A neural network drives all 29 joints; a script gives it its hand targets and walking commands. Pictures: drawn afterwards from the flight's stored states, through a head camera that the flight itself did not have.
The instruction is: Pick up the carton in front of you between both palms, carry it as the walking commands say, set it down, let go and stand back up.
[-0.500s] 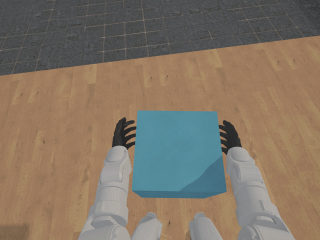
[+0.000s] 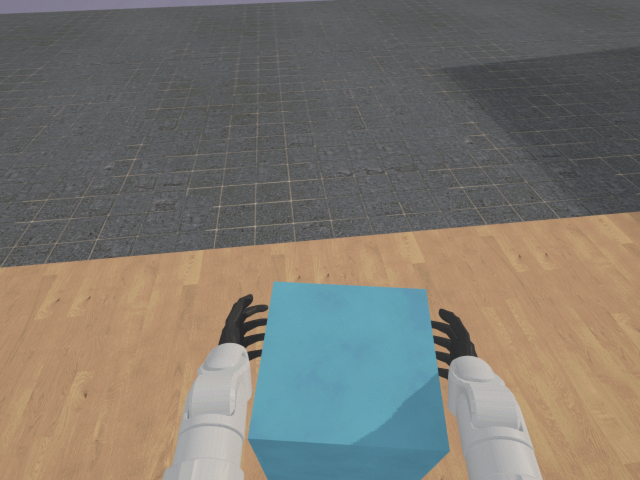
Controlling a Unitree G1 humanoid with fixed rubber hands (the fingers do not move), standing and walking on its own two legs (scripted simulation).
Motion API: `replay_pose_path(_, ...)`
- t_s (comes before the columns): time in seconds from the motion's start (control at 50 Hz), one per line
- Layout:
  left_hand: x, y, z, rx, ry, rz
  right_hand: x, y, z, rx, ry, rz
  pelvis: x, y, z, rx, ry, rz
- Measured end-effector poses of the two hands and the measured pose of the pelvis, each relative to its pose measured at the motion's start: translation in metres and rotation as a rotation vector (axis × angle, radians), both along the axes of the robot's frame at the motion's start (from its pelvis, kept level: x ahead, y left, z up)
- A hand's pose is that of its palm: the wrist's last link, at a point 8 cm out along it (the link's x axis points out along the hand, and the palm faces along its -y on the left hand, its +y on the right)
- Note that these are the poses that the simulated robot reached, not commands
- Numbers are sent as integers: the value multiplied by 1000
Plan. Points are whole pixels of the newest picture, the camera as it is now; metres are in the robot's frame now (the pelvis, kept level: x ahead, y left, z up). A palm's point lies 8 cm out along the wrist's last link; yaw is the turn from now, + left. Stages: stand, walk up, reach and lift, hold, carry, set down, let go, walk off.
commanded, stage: reach and lift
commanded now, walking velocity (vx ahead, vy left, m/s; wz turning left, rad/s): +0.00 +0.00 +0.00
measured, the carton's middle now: (343, 391) +0.28 +0.00 -0.06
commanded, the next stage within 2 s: hold in 1.02 s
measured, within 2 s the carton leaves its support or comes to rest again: neither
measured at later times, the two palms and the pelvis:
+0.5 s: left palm (237, 348) +0.28 +0.14 +0.04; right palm (473, 363) +0.27 -0.16 +0.03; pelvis -0.03 +0.00 +0.00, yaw -1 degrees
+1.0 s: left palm (233, 342) +0.29 +0.14 +0.05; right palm (471, 359) +0.27 -0.16 +0.04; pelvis +0.00 +0.00 +0.01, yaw -1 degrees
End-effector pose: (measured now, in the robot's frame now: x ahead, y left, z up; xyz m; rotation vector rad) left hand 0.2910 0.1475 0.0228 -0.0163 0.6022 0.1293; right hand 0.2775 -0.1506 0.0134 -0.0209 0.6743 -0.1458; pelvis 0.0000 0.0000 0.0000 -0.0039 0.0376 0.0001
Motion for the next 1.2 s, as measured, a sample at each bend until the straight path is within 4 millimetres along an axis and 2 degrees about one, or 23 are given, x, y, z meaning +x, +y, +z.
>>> replay_pose_path(0.08,-7,-2,8,27,22,-25,-10,-2,8,-13,21,2,-2,1,4,-1,-54,-4)
replay_pose_path(0.2,-19,-1,3,50,83,-31,-21,-1,2,-3,77,6,-17,2,4,1,-96,-14)
replay_pose_path(0.36,-13,-2,15,20,25,3,-12,-2,12,6,17,3,-32,1,0,3,-91,-14)
replay_pose_path(0.52,-7,-9,20,29,30,-8,-6,-9,20,4,20,-4,-26,-4,2,5,-96,-14)
replay_pose_path(0.76,-6,1,23,45,43,3,3,1,24,-15,28,32,-8,-5,7,2,-107,-4)
replay_pose_path(0.88,-4,-1,24,42,49,-23,0,-2,26,-21,32,21,-3,-2,8,1,-114,-2)
replay_pose_path(1.1,-8,0,29,55,44,-34,-8,0,31,-19,23,13,-8,3,9,1,-131,-19)
replay_pose_path(1.2,-12,4,43,42,0,-7,-7,4,45,-22,-22,18,-13,3,9,2,-140,-17)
